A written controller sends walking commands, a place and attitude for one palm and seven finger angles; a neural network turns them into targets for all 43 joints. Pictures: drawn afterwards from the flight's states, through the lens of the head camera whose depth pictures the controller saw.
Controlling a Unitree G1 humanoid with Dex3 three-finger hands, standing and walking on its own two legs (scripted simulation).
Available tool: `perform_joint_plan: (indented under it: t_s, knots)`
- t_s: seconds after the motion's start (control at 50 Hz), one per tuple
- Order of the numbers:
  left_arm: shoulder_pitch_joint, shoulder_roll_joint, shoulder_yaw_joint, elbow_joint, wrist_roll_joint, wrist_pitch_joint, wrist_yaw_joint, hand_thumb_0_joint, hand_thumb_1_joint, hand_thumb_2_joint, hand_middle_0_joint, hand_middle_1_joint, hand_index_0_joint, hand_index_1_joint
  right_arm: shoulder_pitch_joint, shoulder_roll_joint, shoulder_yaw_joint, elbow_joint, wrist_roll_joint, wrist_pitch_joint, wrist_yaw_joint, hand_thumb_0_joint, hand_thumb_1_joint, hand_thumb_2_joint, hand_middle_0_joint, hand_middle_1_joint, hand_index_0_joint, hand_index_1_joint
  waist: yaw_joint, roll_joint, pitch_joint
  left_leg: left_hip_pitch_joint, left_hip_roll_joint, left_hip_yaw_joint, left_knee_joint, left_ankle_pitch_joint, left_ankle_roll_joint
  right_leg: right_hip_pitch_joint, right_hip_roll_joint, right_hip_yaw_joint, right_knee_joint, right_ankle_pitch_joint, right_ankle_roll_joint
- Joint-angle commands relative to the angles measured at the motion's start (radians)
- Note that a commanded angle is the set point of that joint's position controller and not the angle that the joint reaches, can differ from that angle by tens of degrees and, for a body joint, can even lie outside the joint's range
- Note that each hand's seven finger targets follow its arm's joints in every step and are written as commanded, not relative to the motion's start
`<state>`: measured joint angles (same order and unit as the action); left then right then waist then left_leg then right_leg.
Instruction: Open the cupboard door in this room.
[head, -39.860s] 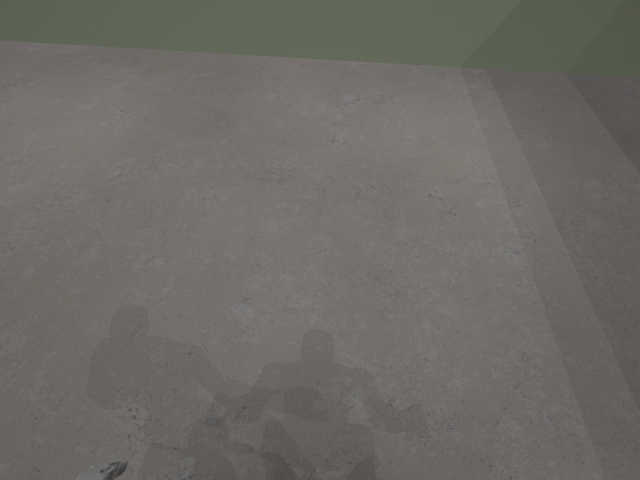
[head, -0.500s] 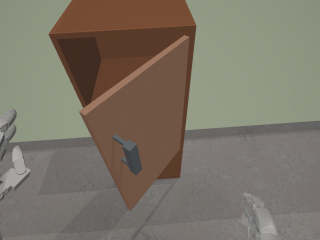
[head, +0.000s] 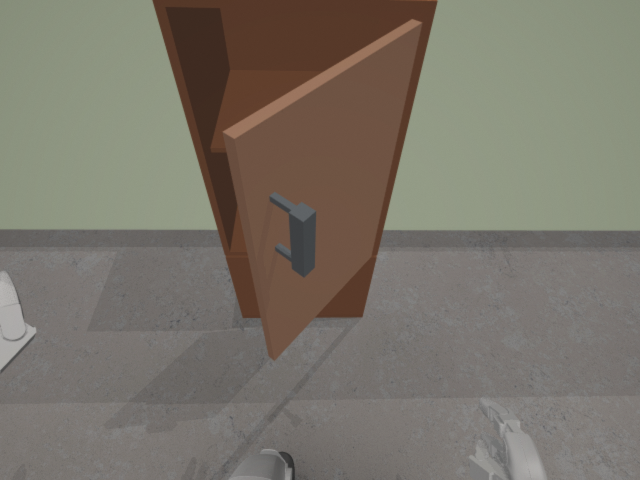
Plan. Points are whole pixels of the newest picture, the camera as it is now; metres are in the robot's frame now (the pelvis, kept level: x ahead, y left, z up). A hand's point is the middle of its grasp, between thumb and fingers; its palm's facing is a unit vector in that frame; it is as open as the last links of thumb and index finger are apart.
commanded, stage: step back with the hand held close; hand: left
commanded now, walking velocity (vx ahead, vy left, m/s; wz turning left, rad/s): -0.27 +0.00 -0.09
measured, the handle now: (291, 234) +0.41 +0.07 +0.06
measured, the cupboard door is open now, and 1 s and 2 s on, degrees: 49 49 49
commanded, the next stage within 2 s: stop stepping back and stand still in 0.32 s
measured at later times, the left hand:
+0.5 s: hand (17, 413) +0.14 +0.23 +0.18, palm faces +0.30 -0.83 -0.46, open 7.4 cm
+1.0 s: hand out of the picture +0.08 +0.25 +0.17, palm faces +0.41 -0.82 -0.40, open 7.4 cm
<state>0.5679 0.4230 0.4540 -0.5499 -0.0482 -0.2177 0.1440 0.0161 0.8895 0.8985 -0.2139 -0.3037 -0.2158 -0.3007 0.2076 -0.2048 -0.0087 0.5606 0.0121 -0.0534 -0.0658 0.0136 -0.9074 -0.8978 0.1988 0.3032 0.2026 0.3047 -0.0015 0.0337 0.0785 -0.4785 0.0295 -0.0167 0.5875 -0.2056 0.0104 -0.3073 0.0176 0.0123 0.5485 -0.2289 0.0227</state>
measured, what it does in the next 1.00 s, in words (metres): walks backwards: right foot, then left foot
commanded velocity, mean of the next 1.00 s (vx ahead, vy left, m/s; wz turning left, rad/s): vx -0.07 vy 0.01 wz -0.02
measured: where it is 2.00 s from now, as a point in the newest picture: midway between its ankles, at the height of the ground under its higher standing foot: outside the picture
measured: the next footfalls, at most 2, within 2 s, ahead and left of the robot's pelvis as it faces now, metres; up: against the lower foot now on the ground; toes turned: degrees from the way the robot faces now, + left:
right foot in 0.38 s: -0.12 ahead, -0.09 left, +0.00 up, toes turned -7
left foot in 0.54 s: +0.00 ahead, +0.09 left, +0.00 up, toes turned -4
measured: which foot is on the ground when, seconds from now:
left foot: down 0.00-0.36, up 0.38-0.52, down 0.54-0.78, up 0.80-0.94, down 0.96-1.00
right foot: down 0.00-0.12, up 0.14-0.36, down 0.38-1.00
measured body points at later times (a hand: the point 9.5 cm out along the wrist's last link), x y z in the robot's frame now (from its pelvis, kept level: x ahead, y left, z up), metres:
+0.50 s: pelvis -0.09 +0.00 +0.01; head -0.06 +0.01 +0.46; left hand +0.12 +0.27 +0.20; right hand +0.07 -0.23 -0.08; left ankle -0.01 +0.09 -0.70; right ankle -0.16 -0.10 -0.73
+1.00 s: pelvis -0.14 +0.00 +0.01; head -0.15 +0.00 +0.46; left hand +0.05 +0.29 +0.19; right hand -0.03 -0.26 -0.09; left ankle -0.10 +0.12 -0.73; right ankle -0.16 -0.09 -0.73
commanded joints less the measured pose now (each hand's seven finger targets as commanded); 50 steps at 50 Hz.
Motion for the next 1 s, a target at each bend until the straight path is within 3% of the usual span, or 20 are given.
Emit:
perform_joint_plan:
  t_s: [0.0, 0.04, 0.08, 0.12, 0.16, 0.22, 0.28, 0.32, 0.34, 0.36, 0.4, 0.48, 0.52, 0.56, 0.64, 0.7, 0.76, 0.78, 0.88, 0.98]
  knots:
    - [-0.073, 0.157, 0.081, -0.184, 0.002, -0.045, 0.046, 0.0, 0.9, 0.9, -0.2, -0.3, -0.2, -0.3, -0.065, -0.121, -0.06, -0.091, -0.013, -0.053, -0.015, 0.0, -0.9, -0.9, 0.2, 0.3, 0.2, 0.3, -0.022, -0.211, -0.137, 0.313, -0.049, 0.041, 0.256, -0.128, -0.03, -0.339, -0.235, 0.229, -0.321, -0.272, -0.141]
    - [-0.152, 0.162, 0.069, -0.196, 0.003, -0.038, 0.048, 0.0, 0.9, 0.9, -0.2, -0.3, -0.2, -0.3, -0.074, -0.126, -0.049, -0.086, -0.014, -0.055, -0.023, 0.0, -0.9, -0.9, 0.2, 0.3, 0.2, 0.3, -0.033, -0.117, -0.091, 0.314, -0.019, 0.007, 0.032, -0.111, -0.022, -0.3, -0.153, 0.118, -0.208, -0.14, -0.08]
    - [-0.174, 0.183, 0.102, -0.216, 0.007, -0.054, 0.045, 0.0, 0.9, 0.9, -0.2, -0.3, -0.2, -0.3, -0.108, -0.165, -0.049, -0.12, -0.013, -0.072, -0.038, 0.0, -0.9, -0.9, 0.2, 0.3, 0.2, 0.3, -0.004, 0.136, -0.087, 0.102, 0.164, -0.223, -0.307, -0.183, 0.054, -0.105, 0.025, -0.008, 0.054, -0.119, 0.009]
    - [-0.162, 0.188, 0.136, -0.203, 0.024, -0.078, 0.037, 0.0, 0.9, 0.9, -0.2, -0.3, -0.2, -0.3, -0.122, -0.148, -0.058, -0.114, -0.025, -0.101, -0.032, 0.0, -0.9, -0.9, 0.2, 0.3, 0.2, 0.3, -0.005, 0.325, -0.177, -0.152, 0.325, -0.433, -0.548, -0.619, 0.141, 0.14, 0.112, 0.016, 0.533, -0.232, 0.008]
    - [-0.137, 0.165, 0.13, -0.197, 0.015, -0.074, 0.035, 0.0, 0.9, 0.9, -0.2, -0.3, -0.2, -0.3, -0.109, -0.129, -0.071, -0.092, -0.034, -0.108, -0.003, 0.0, -0.9, -0.9, 0.2, 0.3, 0.2, 0.3, 0.006, 0.142, -0.178, -0.048, 0.291, -0.336, -0.427, -0.396, 0.161, 0.019, 0.08, 0.046, 0.602, -0.244, -0.014]
    - [-0.061, 0.129, 0.088, -0.234, -0.013, -0.057, 0.039, 0.0, 0.9, 0.9, -0.2, -0.3, -0.2, -0.3, -0.134, -0.12, -0.067, -0.091, -0.027, -0.114, 0.023, 0.0, -0.9, -0.9, 0.2, 0.3, 0.2, 0.3, 0.017, 0.25, -0.223, 0.068, 0.219, -0.17, -0.395, -0.273, 0.106, 0.027, 0.062, -0.033, 0.409, -0.29, -0.029]
    - [-0.05, 0.142, 0.071, -0.229, -0.032, -0.045, 0.032, 0.0, 0.9, 0.9, -0.2, -0.3, -0.2, -0.3, -0.105, -0.112, -0.047, -0.071, -0.029, -0.112, 0.032, 0.0, -0.9, -0.9, 0.2, 0.3, 0.2, 0.3, 0.013, 0.239, -0.232, 0.124, 0.18, -0.133, -0.403, -0.229, 0.033, 0.112, 0.07, -0.079, 0.031, -0.306, -0.058]
    - [-0.043, 0.193, 0.094, -0.203, -0.027, -0.053, 0.019, 0.0, 0.9, 0.9, -0.2, -0.3, -0.2, -0.3, -0.082, -0.095, -0.049, -0.058, -0.032, -0.087, 0.033, 0.0, -0.9, -0.9, 0.2, 0.3, 0.2, 0.3, -0.001, 0.056, -0.206, 0.203, 0.105, -0.029, -0.159, -0.09, -0.034, 0.043, -0.083, 0.074, -0.318, -0.162, -0.107]
    - [-0.081, 0.22, 0.098, -0.218, -0.028, -0.066, 0.02, 0.0, 0.9, 0.9, -0.2, -0.3, -0.2, -0.3, -0.097, -0.084, -0.039, -0.062, -0.029, -0.069, 0.025, 0.0, -0.9, -0.9, 0.2, 0.3, 0.2, 0.3, -0.001, -0.131, -0.189, 0.237, 0.033, 0.018, 0.088, -0.081, -0.063, -0.081, -0.258, 0.277, -0.388, -0.034, -0.158]
    - [-0.118, 0.268, 0.132, -0.215, -0.022, -0.077, 0.032, 0.0, 0.9, 0.9, -0.2, -0.3, -0.2, -0.3, -0.138, -0.087, -0.026, -0.07, -0.037, -0.071, 0.015, 0.0, -0.9, -0.9, 0.2, 0.3, 0.2, 0.3, 0.016, -0.156, -0.165, 0.168, -0.01, 0.042, 0.27, -0.183, -0.073, -0.11, -0.359, 0.298, -0.363, 0.264, -0.187]
    - [-0.102, 0.204, 0.084, -0.144, -0.002, -0.041, 0.018, 0.0, 0.9, 0.9, -0.2, -0.3, -0.2, -0.3, -0.138, -0.092, -0.04, -0.08, -0.016, -0.068, 0.004, 0.0, -0.9, -0.9, 0.2, 0.3, 0.2, 0.3, 0.007, -0.269, -0.176, 0.019, -0.024, -0.009, 0.36, -0.209, -0.053, 0.05, -0.281, 0.165, -0.182, 0.654, -0.157]
    - [-0.037, 0.203, 0.116, -0.16, -0.02, -0.002, 0.027, 0.0, 0.9, 0.9, -0.2, -0.3, -0.2, -0.3, -0.113, -0.104, -0.011, -0.108, -0.007, -0.043, -0.029, 0.0, -0.9, -0.9, 0.2, 0.3, 0.2, 0.3, -0.012, -0.045, -0.215, 0.231, -0.038, 0.072, -0.13, 0.163, -0.012, 0.168, -0.14, 0.037, -0.024, 0.707, -0.058]
    - [-0.039, 0.223, 0.12, -0.213, -0.021, -0.006, 0.025, 0.0, 0.9, 0.9, -0.2, -0.3, -0.2, -0.3, -0.09, -0.146, -0.037, -0.121, 0.001, -0.066, -0.022, 0.0, -0.9, -0.9, 0.2, 0.3, 0.2, 0.3, 0.015, 0.06, -0.288, 0.486, 0.134, -0.081, -0.172, 0.616, 0.043, 0.044, -0.028, -0.003, 0.054, 0.195, -0.001]
    - [-0.015, 0.201, 0.107, -0.194, -0.025, -0.013, 0.023, 0.0, 0.9, 0.9, -0.2, -0.3, -0.2, -0.3, -0.069, -0.126, -0.034, -0.114, -0.017, -0.098, -0.008, 0.0, -0.9, -0.9, 0.2, 0.3, 0.2, 0.3, 0.006, 0.225, -0.263, 0.429, 0.209, -0.262, -0.305, 0.389, 0.079, -0.023, 0.031, 0.003, 0.114, -0.254, -0.004]
    - [0.031, 0.181, 0.115, -0.24, -0.004, -0.021, 0.039, 0.0, 0.9, 0.9, -0.2, -0.3, -0.2, -0.3, -0.078, -0.126, -0.033, -0.112, -0.021, -0.126, -0.005, 0.0, -0.9, -0.9, 0.2, 0.3, 0.2, 0.3, 0.003, 0.176, -0.188, 0.123, 0.157, -0.184, -0.424, -0.295, 0.071, 0.18, 0.02, -0.037, 0.018, -0.187, -0.026]
    - [0.084, 0.171, 0.111, -0.168, -0.003, -0.012, 0.034, 0.0, 0.9, 0.9, -0.2, -0.3, -0.2, -0.3, -0.083, -0.128, -0.037, -0.119, -0.016, -0.103, -0.007, 0.0, -0.9, -0.9, 0.2, 0.3, 0.2, 0.3, -0.012, 0.127, -0.136, -0.006, 0.053, -0.072, -0.346, -0.35, 0.002, 0.272, 0.01, -0.058, -0.182, -0.164, -0.048]
    - [0.044, 0.176, 0.11, -0.144, -0.005, -0.018, 0.034, 0.0, 0.9, 0.9, -0.2, -0.3, -0.2, -0.3, -0.059, -0.136, -0.058, -0.094, -0.019, -0.079, -0.008, 0.0, -0.9, -0.9, 0.2, 0.3, 0.2, 0.3, -0.017, -0.153, -0.124, 0.151, -0.022, -0.014, 0.114, -0.117, -0.023, -0.053, -0.236, 0.307, -0.395, -0.431, -0.162]
    - [0.016, 0.157, 0.091, -0.126, -0.003, -0.015, 0.038, 0.0, 0.9, 0.9, -0.2, -0.3, -0.2, -0.3, -0.048, -0.134, -0.056, -0.079, -0.021, -0.073, -0.008, 0.0, -0.9, -0.9, 0.2, 0.3, 0.2, 0.3, -0.018, -0.17, -0.096, 0.132, -0.018, -0.012, 0.218, -0.096, -0.022, -0.093, -0.286, 0.348, -0.399, -0.415, -0.193]
    - [-0.168, 0.153, 0.043, -0.052, 0.021, -0.034, 0.049, 0.0, 0.9, 0.9, -0.2, -0.3, -0.2, -0.3, -0.055, -0.13, -0.037, -0.049, -0.02, -0.101, -0.026, 0.0, -0.9, -0.9, 0.2, 0.3, 0.2, 0.3, -0.016, -0.065, -0.064, 0.238, 0.0, 0.018, -0.068, -0.095, 0.024, -0.043, -0.187, 0.164, -0.262, -0.269, -0.111]
    - [-0.104, 0.161, 0.068, -0.089, 0.016, -0.045, 0.032, 0.0, 0.9, 0.9, -0.2, -0.3, -0.2, -0.3, -0.061, -0.128, -0.027, -0.064, -0.02, -0.11, -0.02, 0.0, -0.9, -0.9, 0.2, 0.3, 0.2, 0.3, -0.007, 0.044, -0.068, 0.214, 0.061, -0.094, -0.199, -0.08, 0.051, 0.04, -0.059, 0.056, -0.149, -0.093, -0.044]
